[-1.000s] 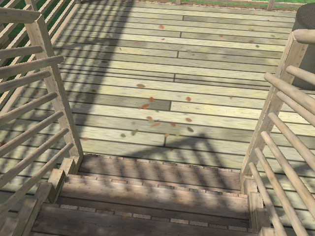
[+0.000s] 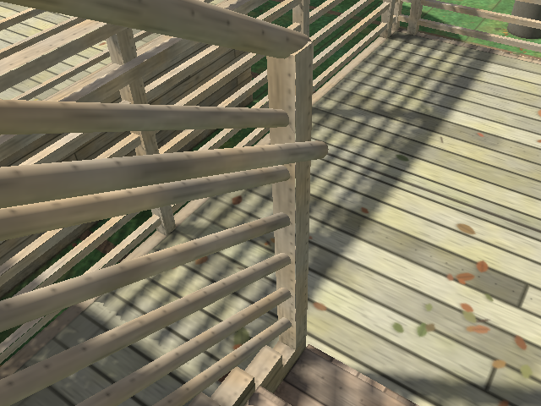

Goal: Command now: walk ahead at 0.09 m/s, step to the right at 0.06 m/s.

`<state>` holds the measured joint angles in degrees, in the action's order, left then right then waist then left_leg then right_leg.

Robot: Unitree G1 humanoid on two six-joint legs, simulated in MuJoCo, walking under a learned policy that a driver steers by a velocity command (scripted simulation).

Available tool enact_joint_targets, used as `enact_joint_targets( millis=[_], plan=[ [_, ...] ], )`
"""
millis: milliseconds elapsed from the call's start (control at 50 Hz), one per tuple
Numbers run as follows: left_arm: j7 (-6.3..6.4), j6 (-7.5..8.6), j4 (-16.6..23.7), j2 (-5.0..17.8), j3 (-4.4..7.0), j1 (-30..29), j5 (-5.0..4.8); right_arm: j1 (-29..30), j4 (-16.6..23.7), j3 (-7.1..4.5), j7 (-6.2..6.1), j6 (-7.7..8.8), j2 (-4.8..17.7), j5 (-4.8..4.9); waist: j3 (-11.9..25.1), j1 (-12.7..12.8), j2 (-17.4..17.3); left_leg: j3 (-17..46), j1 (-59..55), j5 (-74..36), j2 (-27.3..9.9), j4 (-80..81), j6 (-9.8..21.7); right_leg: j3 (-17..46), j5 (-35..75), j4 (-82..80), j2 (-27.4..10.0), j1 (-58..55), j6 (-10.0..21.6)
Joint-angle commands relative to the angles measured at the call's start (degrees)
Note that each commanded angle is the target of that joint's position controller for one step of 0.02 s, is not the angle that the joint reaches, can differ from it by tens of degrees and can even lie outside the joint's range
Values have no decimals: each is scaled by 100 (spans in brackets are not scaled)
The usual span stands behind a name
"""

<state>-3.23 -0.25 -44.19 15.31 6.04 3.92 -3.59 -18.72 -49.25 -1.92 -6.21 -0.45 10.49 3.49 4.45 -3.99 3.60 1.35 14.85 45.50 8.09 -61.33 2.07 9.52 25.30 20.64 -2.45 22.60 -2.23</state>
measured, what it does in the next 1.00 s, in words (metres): goes down, turning right: right foot 0.17 m lower, then left foot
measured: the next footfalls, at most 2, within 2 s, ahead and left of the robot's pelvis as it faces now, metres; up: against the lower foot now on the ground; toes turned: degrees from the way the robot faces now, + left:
right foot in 0.04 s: +0.16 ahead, -0.12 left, -0.17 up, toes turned +5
left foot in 0.62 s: +0.23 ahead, +0.09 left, -0.17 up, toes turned -20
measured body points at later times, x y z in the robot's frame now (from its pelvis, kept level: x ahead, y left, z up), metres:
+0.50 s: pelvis +0.08 -0.03 -0.08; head +0.10 -0.04 +0.37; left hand +0.12 +0.21 -0.21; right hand +0.22 -0.25 -0.19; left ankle +0.24 +0.09 -0.71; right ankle +0.12 -0.12 -0.81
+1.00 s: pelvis +0.20 +0.03 -0.08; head +0.23 +0.05 +0.37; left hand +0.41 +0.17 -0.21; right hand +0.11 -0.22 -0.18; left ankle +0.19 +0.10 -0.81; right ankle +0.14 -0.13 -0.66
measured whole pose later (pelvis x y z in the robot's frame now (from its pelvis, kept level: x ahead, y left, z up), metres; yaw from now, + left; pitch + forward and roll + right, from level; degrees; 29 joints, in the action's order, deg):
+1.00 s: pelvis +0.20 +0.03 -0.08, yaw -31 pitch +6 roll -1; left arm -3.0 2.3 -43.2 14.1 0.8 16.2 3.2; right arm -20.8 -43.6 -1.7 1.6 6.1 12.1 -4.2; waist 5.0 -3.3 3.5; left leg -11.2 16.1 18.0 -0.2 -28.0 5.1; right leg 6.2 -4.0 82.6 -0.1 50.6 -6.5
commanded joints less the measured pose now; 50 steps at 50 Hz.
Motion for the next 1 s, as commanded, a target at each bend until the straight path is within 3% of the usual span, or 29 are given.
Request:
enact_joint_targets(
  millis=[20, 40, 60, 80, 100, 120, 140, 160, 200, 220, 260, 280, 300, 340, 420, 480, 500, 580, 620, 640, 660, 680, 700, 720, 760, 800, 860, 940, 1000],
  plan=[
    [-205, 115, -53, 147, 105, 645, -29, -205, 79, -17, -100, 10, 645, 109, -632, 309, 27, 956, 1065, -3695, -1233, -468, 883, -319, 128, -502, 24, -1069, 140],
    [-207, 122, -240, 217, 161, 1321, -11, -308, 15, 12, -2, 23, 610, 253, -417, 564, 447, 121, 1453, -3003, -864, -1707, 690, -683, 1927, -384, 43, -1956, 44],
    [-267, 95, -706, 511, 191, 2097, -22, -644, 15, -61, 135, 70, 407, 328, 128, 402, 1616, -731, 3363, 125, -148, -4347, 146, 90, 4454, 842, -785, -4023, 415],
    [-295, -70, -864, 958, 279, 2610, -303, -801, 91, -121, 255, 116, 691, 372, 724, 465, 1804, -920, 4804, 602, -431, -6276, -254, 821, 4682, 1653, -1191, -5122, 772],
    [-266, -240, -1011, 1339, 419, 3318, -514, -727, -102, -140, 486, 43, 1062, 197, 1121, 853, 904, -708, 5644, -170, -694, -6394, -149, 1417, 2420, 1529, -1340, -5513, 716],
    [-174, -418, -694, 1403, 402, 3039, -247, 498, 172, -138, 525, -134, 881, 106, 749, 1131, 136, -761, 6209, -526, -679, -6757, -123, 1571, 676, 1191, -1177, -4764, 820],
    [31, -490, -414, 1960, 530, 2309, 126, 1185, 796, -25, 468, -219, 598, 131, 722, 778, 471, -114, 6326, -1699, -990, -6088, -168, 3247, -1612, 368, -1825, -4031, 1266],
    [255, -481, -93, 1640, 362, 1356, 492, 1915, 1047, 55, 369, -380, 394, -65, 327, 445, -309, 305, 5750, -2358, -1294, -5635, -131, 3366, -3627, -161, -1990, -2387, 1794],
    [378, -330, 184, 961, -3, 618, 442, 2041, 1044, 117, 88, -449, 397, -96, -453, 287, -324, 469, 4400, -2546, -1092, -5221, -171, 2384, -3484, -246, -1249, 142, 1889],
    [342, -300, 211, 763, -87, 641, 285, 1830, 1027, 131, -14, -385, 390, -154, -225, 231, -171, 193, 4360, -2574, -881, -5264, -218, 1996, -3561, -163, -851, 169, 1921],
    [244, -213, 355, 606, -146, 911, 159, 1886, 998, -24, -55, -335, 913, 73, -252, 442, 52, -60, 4226, -3214, -607, -4797, -427, 1647, -2756, 115, -261, 310, 1828],
    [264, 317, -30, -318, -550, 2718, 777, -155, 813, 380, 403, -3, -95, -914, -645, 235, 1268, 63, 5004, -3850, -679, -5449, -427, 1800, -4327, 234, 19, 1024, 1852],
    [258, 477, -271, -14, -408, 2990, 843, -193, 739, 366, 537, 214, -37, -1033, -978, 340, 433, -55, 5386, -3592, -758, -5321, -431, 1887, -4850, 243, 30, 639, 1704],
    [310, 543, 34, 477, -338, 2930, 682, 834, 1214, 377, 622, 280, 184, -775, -362, 735, -20, -40, 6076, -3720, -932, -5042, -645, 2539, -5236, 453, -199, -313, 1730],
    [502, 587, 353, 683, -298, 2702, 275, 1658, 1746, 415, 790, -59, 197, -797, -216, 899, 487, -360, 4447, -3703, -1020, -1569, -1058, 2762, -5977, -39, 3, 0, 1529],
    [460, 556, 597, 804, -207, 2362, 310, 1865, 1691, 329, 899, -245, 374, -870, -352, 1006, 631, -162, 3292, -3244, -901, 572, -915, 3136, -6623, -496, -235, -94, 1514],
    [410, 492, 627, 633, -245, 2046, 440, 1577, 1601, 385, 938, -195, 221, -955, -243, 832, 573, -224, 2672, -2956, -784, 936, -803, 3169, -6526, -573, -325, 83, 1553],
    [344, 345, 762, 763, -214, 1352, 428, 791, 1328, 178, 820, 21, 444, -443, -120, 465, 192, -39, 890, -3390, -736, 3447, -454, 3392, -4550, -284, -486, -450, 1769],
    [275, 286, 647, 587, -231, 1960, 485, 99, 1213, -143, 742, 238, 1024, -301, 389, 494, -165, 396, -1099, -4287, -1375, 4399, 113, 2823, -4481, 502, 174, -169, 1359],
    [274, 291, 702, 15, -436, 2091, 353, -408, 1221, -191, 740, 322, 1026, -410, 881, 395, -263, 849, -2381, -4776, -2093, 3955, 698, 2130, -4716, 1278, 743, 477, 1072],
    [279, 177, 1379, -429, -482, 1613, 593, -537, 1334, -313, 764, 323, 1551, -641, 535, 459, -2126, 3488, -3327, -4742, -3593, 4391, 2630, 996, -6262, 2762, 1957, 3593, 316],
    [406, 117, 1296, 269, -246, 1180, 685, -910, 1324, -283, 767, 349, 1225, -767, -143, -99, -741, 3569, -3191, -4094, -3596, 4582, 2229, 996, -5906, 3599, 1724, 4659, 131],
    [550, 18, 1037, 128, -286, 1354, 696, -804, 1319, -250, 922, 377, 1172, -725, -172, 96, -564, 3086, -2896, -3624, -3336, 4527, 1691, 1214, -4946, 4133, 1516, 4971, -85],
    [603, 12, 791, 349, -237, 1506, 623, -110, 1543, -158, 987, 412, 815, -509, -105, 260, -833, 2222, -2113, -3463, -2942, 4422, 1254, 875, -4359, 4593, 1336, 4792, -139],
    [379, 197, 442, 299, -310, 2013, 706, 360, 1496, -146, 927, 550, 665, -456, -64, 773, -995, 1032, -121, -4110, -2375, 4264, 889, 90, -3585, 6644, 1062, 3741, -35],
    [90, 300, 110, 327, -324, 2188, 747, 847, 1538, -186, 833, 700, 788, -518, 25, 920, -696, 391, 1154, -4150, -2017, 4470, 805, -405, -3125, 7759, 838, 2881, -99],
    [-153, 420, 147, 328, -356, 1537, 631, 500, 1186, -128, 749, 732, 757, -576, -170, 513, -718, -19, 815, -4836, -1996, 4313, 999, -505, -2608, 7607, 453, 2888, -220],
    [33, 384, 543, 283, -434, 1055, 645, -511, 845, -230, 746, 722, 1176, -798, 158, 60, -818, 57, -1230, -7608, -2433, 3734, 1414, -285, -2795, 6471, 247, 3821, -450],
    [62, 282, 605, 111, -537, 1223, 710, -787, 725, -313, 730, 738, 1273, -793, 359, 20, -680, 57, -1956, -8131, -2703, 3493, 1453, -102, -3176, 5724, 19, 4023, -498]
  ],
)
Over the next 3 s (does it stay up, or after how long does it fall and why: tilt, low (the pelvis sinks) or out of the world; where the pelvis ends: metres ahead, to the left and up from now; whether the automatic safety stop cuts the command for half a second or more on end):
stays up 0.73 -0.72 -0.58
